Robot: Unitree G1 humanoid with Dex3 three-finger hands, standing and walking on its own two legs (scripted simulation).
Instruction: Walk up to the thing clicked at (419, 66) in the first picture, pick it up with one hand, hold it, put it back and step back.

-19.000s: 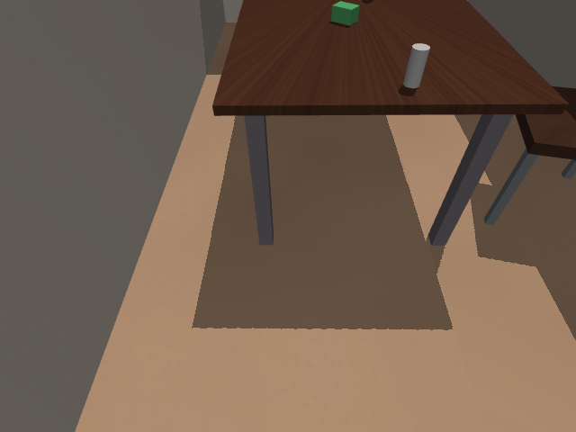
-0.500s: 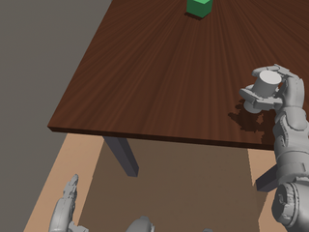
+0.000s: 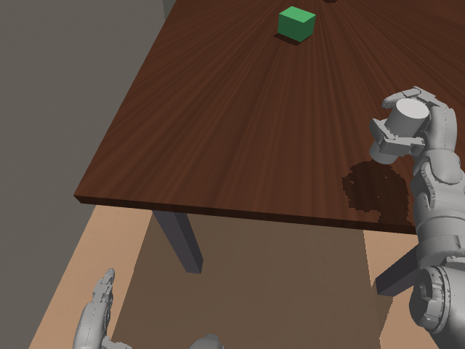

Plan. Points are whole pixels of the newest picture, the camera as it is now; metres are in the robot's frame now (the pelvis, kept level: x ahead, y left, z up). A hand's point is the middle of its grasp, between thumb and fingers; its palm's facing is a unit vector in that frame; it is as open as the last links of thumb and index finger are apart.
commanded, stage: settle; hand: right
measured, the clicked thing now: (396, 133) +0.48 -0.19 +0.11
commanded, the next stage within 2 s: lift in 0.48 s
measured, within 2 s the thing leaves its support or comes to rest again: neither
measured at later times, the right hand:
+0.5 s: hand (398, 114) +0.47 -0.18 +0.15, palm faces +0.12 +0.99 -0.01, open 6.5 cm
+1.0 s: hand (420, 102) +0.45 -0.18 +0.20, palm faces +0.11 +0.99 -0.02, open 6.5 cm
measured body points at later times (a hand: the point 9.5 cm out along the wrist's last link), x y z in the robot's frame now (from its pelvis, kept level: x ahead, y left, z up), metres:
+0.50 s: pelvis +0.00 +0.00 +0.01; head +0.05 +0.01 +0.46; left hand +0.14 +0.27 -0.04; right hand +0.46 -0.23 +0.16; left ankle +0.03 +0.14 -0.70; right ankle +0.00 -0.14 -0.70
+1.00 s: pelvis +0.01 +0.00 +0.02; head +0.02 +0.01 +0.47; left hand +0.15 +0.26 -0.03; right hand +0.44 -0.24 +0.20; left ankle +0.03 +0.14 -0.70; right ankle +0.00 -0.14 -0.70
